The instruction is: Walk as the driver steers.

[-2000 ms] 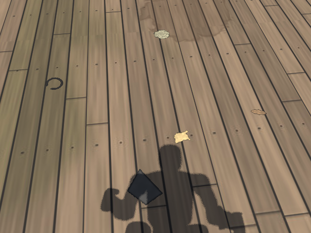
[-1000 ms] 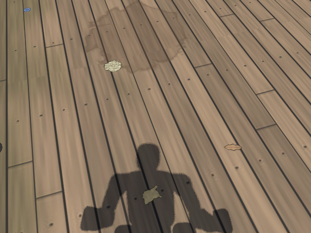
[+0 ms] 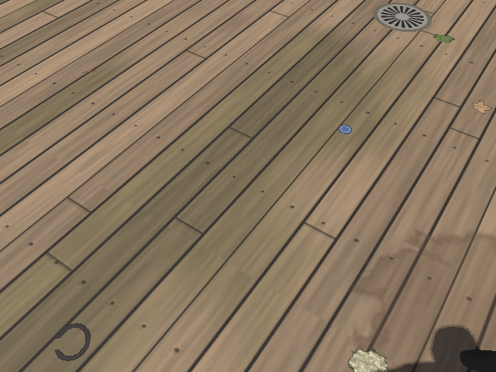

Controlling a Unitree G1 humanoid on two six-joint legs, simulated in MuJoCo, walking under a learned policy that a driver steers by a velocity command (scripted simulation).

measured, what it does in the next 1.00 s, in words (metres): walks ahead, turning right: left foot, then right foot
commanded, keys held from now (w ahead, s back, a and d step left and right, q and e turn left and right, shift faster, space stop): w+q+shift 0.08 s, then w+shift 0.10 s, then w+e+shift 0.82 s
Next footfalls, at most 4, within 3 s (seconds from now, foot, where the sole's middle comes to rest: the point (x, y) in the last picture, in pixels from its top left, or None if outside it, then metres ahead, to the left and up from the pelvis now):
0.20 left None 0.37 0.10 -0.77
0.68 right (289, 262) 0.84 -0.02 -0.77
1.10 left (266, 163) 1.26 0.08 -0.77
1.58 right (389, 143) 1.41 -0.38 -0.77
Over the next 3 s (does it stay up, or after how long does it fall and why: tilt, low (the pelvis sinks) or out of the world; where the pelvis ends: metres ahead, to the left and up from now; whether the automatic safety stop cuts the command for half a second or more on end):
stays up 1.83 -0.88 0.00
